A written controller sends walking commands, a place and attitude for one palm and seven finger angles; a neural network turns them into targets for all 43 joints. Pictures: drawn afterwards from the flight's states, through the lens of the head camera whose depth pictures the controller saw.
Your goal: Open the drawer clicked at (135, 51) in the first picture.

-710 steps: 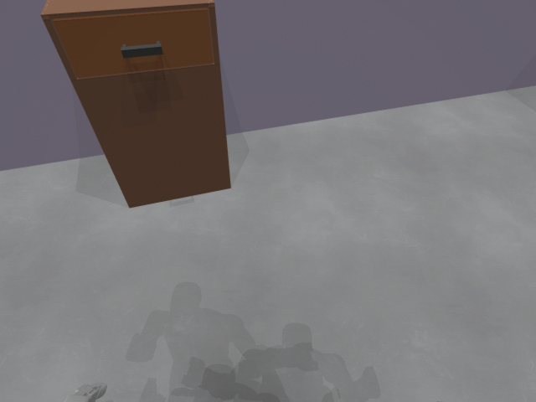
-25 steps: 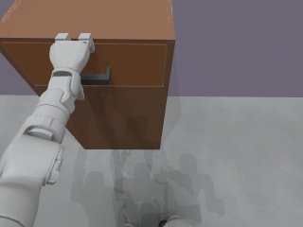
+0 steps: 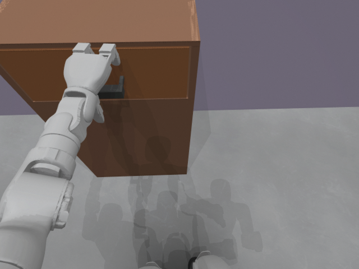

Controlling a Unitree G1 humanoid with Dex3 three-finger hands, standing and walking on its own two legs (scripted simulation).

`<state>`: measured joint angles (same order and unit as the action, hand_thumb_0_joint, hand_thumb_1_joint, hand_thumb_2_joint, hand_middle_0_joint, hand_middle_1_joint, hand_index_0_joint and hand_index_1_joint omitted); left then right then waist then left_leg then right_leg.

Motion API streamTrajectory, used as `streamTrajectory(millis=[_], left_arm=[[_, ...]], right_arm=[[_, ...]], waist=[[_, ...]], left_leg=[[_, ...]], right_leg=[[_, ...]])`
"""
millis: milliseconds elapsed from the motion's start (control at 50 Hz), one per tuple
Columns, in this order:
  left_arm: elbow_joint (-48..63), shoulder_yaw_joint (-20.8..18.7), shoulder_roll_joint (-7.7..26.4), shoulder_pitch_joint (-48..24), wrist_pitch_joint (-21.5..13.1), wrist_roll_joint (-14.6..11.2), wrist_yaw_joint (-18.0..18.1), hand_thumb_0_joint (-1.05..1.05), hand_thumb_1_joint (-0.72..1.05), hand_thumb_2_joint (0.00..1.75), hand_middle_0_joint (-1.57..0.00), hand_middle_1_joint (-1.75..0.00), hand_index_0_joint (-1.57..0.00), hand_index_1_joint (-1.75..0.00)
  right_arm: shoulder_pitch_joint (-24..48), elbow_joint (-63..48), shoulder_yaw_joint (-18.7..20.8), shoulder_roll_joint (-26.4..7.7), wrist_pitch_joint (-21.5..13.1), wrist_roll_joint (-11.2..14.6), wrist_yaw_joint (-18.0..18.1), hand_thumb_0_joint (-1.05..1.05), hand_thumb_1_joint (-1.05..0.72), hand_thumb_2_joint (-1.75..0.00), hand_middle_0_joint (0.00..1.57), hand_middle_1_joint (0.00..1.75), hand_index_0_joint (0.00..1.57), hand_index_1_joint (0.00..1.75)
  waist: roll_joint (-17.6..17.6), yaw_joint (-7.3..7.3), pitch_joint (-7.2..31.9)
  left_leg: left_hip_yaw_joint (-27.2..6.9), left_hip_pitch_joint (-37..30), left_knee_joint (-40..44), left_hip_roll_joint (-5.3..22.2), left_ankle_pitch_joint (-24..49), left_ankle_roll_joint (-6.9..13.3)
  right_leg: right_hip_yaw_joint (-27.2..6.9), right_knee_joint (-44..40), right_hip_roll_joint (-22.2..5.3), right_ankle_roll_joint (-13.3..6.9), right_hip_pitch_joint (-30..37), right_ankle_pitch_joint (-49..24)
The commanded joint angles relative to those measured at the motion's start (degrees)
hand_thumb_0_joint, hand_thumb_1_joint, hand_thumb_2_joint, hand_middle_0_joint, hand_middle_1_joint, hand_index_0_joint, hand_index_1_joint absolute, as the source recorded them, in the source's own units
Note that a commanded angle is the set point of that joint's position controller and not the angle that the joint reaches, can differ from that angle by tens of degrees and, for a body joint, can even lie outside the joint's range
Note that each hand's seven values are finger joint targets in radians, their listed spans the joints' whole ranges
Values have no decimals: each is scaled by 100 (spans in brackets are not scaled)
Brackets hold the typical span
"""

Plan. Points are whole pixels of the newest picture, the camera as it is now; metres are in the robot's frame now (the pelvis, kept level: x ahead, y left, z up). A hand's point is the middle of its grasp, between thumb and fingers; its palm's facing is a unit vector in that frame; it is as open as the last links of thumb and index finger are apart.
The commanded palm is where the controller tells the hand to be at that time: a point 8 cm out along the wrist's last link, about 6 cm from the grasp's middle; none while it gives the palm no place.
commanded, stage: move the hooked fingers above the handle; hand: left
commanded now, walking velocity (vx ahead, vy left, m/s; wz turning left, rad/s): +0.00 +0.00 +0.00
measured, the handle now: (100, 85) +0.56 +0.17 +0.03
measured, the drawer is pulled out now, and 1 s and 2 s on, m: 0.00 0.00 0.00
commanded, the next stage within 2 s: lift the fingers back up to retry in 1.06 s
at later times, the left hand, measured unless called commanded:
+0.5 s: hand (86, 103) +0.49 +0.19 +0.06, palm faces -0.13 +0.01 -0.99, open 13.7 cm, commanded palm +0.50 +0.18 +0.14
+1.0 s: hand (89, 87) +0.51 +0.17 +0.09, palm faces -0.12 +0.01 -0.99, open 13.7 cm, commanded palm +0.49 +0.17 +0.13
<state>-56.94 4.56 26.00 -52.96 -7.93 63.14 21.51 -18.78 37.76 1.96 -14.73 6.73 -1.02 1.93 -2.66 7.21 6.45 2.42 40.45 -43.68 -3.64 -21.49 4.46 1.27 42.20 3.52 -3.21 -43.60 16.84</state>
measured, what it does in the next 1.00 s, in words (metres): stands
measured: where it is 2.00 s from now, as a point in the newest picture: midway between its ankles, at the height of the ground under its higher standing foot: outside the picture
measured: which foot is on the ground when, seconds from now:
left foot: down 0.00-1.00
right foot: down 0.00-1.00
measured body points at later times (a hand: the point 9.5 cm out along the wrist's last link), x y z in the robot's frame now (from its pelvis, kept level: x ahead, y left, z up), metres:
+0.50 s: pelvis -0.01 -0.01 +0.01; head +0.09 -0.02 +0.45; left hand +0.49 +0.19 +0.11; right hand +0.02 -0.29 -0.11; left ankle -0.01 +0.07 -0.70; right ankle +0.03 -0.09 -0.70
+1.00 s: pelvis +0.01 +0.00 +0.01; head +0.08 -0.01 +0.46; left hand +0.51 +0.17 +0.14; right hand +0.06 -0.26 -0.12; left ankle -0.01 +0.07 -0.70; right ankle +0.03 -0.08 -0.70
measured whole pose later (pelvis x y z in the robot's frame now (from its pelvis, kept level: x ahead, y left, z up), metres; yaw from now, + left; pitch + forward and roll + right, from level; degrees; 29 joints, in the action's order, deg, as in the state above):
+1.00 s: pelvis +0.01 +0.00 +0.01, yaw +0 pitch +15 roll +0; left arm -66.3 9.8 25.7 -57.5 1.9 59.8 8.2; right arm -17.0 36.1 -0.4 -13.8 9.0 1.5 2.3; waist -2.2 7.4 6.8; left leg 2.2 33.5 -38.1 -3.1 -19.7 4.1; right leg 0.9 36.3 4.2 -3.5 -36.5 14.8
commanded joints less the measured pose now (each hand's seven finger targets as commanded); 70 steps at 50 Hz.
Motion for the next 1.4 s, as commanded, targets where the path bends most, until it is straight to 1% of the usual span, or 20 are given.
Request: streamTrajectory(millis=[0,40,80,120,220,280,360,460,500,580,640,720,820,940,1060,1100,1220,1280,1320,1380], left_arm=[[130,-565,1802,-3381,1291,-34,679,0,-50,30,-30,-120,-30,-120],[-306,-383,1654,-3166,1741,-152,294,0,-50,30,-30,-120,-30,-120],[-461,-614,2104,-3315,1935,-237,16,0,-50,30,-30,-120,-30,-120],[-793,-225,1757,-3192,2133,-228,-285,0,-50,30,-30,-120,-30,-120],[-1032,-169,1849,-2420,1735,-310,-1019,0,-50,30,-30,-120,-30,-120],[-675,-4,1668,-2242,1198,-206,-1264,0,-50,30,-30,-120,-30,-120],[220,-206,1847,-2275,478,-246,-1217,0,-50,30,-30,-120,-30,-120],[1884,-279,1776,-3589,-350,-315,-612,0,-50,30,-30,-120,-30,-120],[2129,-165,1557,-3939,-431,-349,-285,0,-50,30,-30,-120,-30,-120],[1316,7,1120,-3833,57,-421,160,0,-50,30,-30,-120,-30,-120],[269,-48,1220,-3492,823,-387,183,0,-50,30,-30,-120,-30,-120],[-634,31,1188,-2914,1554,-345,-352,0,-50,30,-30,-120,-30,-120],[-839,248,1017,-2394,1575,-376,-983,0,-50,30,-30,-120,-30,-120],[-237,510,723,-2140,880,-327,-1347,0,-50,30,-30,-120,-30,-120],[1839,-229,1454,-3547,-263,-326,-683,0,-50,30,-30,-120,-30,-120],[2026,-427,1653,-3969,-333,-238,-216,0,-50,30,-30,-120,-30,-120],[354,-88,940,-3368,900,-217,428,0,-50,30,-30,-120,-30,-120],[-298,491,235,-3101,1614,-332,-11,0,-50,30,-30,-120,-30,-120],[-244,90,904,-3173,1722,-299,-285,0,-50,30,-30,-120,-30,-120],[-540,446,564,-2989,1814,-330,-710,0,-50,30,-30,-120,-30,-120]], right_arm=[[-482,-177,217,-858,-12,14,-90,0,-90,-90,20,30,20,30],[-575,-126,235,-917,79,102,-115,0,-90,-90,20,30,20,30],[-477,-103,169,-986,229,145,-37,0,-90,-90,20,30,20,30],[-376,-165,113,-941,323,247,45,0,-90,-90,20,30,20,30],[-217,-425,9,-968,284,329,294,0,-90,-90,20,30,20,30],[-211,-591,7,-943,164,329,358,0,-90,-90,20,30,20,30],[-335,-765,76,-915,-34,284,381,0,-90,-90,20,30,20,30],[-656,-563,313,-852,-248,146,260,0,-90,-90,20,30,20,30],[-749,-381,386,-881,-309,81,191,0,-90,-90,20,30,20,30],[-787,-32,377,-912,-276,31,9,0,-90,-90,20,30,20,30],[-756,87,284,-950,-145,73,-87,0,-90,-90,20,30,20,30],[-695,12,231,-992,54,178,-108,0,-90,-90,20,30,20,30],[-465,-219,148,-1008,242,259,32,0,-90,-90,20,30,20,30],[-360,-543,115,-923,139,259,125,0,-90,-90,20,30,20,30],[-591,-609,305,-772,-122,106,134,0,-90,-90,20,30,20,30],[-677,-448,348,-813,-211,36,104,0,-90,-90,20,30,20,30],[-689,-28,336,-890,-117,10,-176,0,-90,-90,20,30,20,30],[-713,29,360,-933,13,98,-279,0,-90,-90,20,30,20,30],[-721,14,333,-993,149,144,-217,0,-90,-90,20,30,20,30],[-510,-87,245,-975,255,204,-94,0,-90,-90,20,30,20,30]], waist=[[-217,35,2957],[96,12,2947],[413,11,2928],[628,64,2274],[1075,15,1392],[749,-22,1315],[374,-107,1757],[-506,81,2977],[-520,254,3263],[-638,358,2852],[-294,275,2427],[285,131,2295],[914,152,1560],[500,111,1294],[-460,-1,2947],[-423,108,3133],[-352,179,2604],[-121,193,2646],[349,129,2703],[761,258,1896]], left_leg=[[-327,-1160,533,176,2020,-279],[-265,-1250,650,211,2213,-260],[-213,-1060,777,198,2140,-206],[-163,-786,997,186,1685,-173],[-87,-375,1237,179,856,-119],[-94,-489,1190,199,774,-114],[-111,-660,1008,208,747,-107],[-367,-1681,663,200,1447,-118],[-497,-2052,525,220,1724,-139],[-546,-2162,470,223,2050,-259],[-450,-1642,634,188,1892,-246],[-299,-1251,777,195,2196,-204],[-189,-774,993,160,1695,-122],[-213,-940,949,189,1154,-107],[-449,-1852,592,204,1785,-157],[-589,-1986,461,233,2001,-206],[-581,-1861,468,292,2417,-408],[-477,-1998,566,320,2823,-407],[-405,-1751,655,295,2671,-274],[-312,-1168,912,230,1901,-152]], right_leg=[[-200,-434,-87,75,1838,-1327],[-215,-612,-87,122,2141,-1649],[-314,-709,-124,160,2595,-1864],[-330,-908,-161,193,2613,-1627],[-493,-1218,-275,216,2773,-1023],[-530,-1204,-277,154,2521,-812],[-623,-1060,-281,132,2408,-701],[-598,-800,-197,79,1960,-957],[-493,-733,-155,91,1572,-982],[-256,-694,-77,38,1069,-954],[-211,-771,-69,71,1354,-1034],[-283,-849,-92,112,2152,-1809],[-337,-1018,-186,160,2505,-1855],[-372,-1026,-194,108,1914,-1013],[-438,-628,-135,43,1773,-1104],[-343,-500,-86,38,1408,-1045],[-46,-472,-6,33,969,-1054],[-67,-645,6,55,1302,-1461],[-190,-747,-24,104,1858,-1764],[-268,-980,-123,128,2157,-1651]])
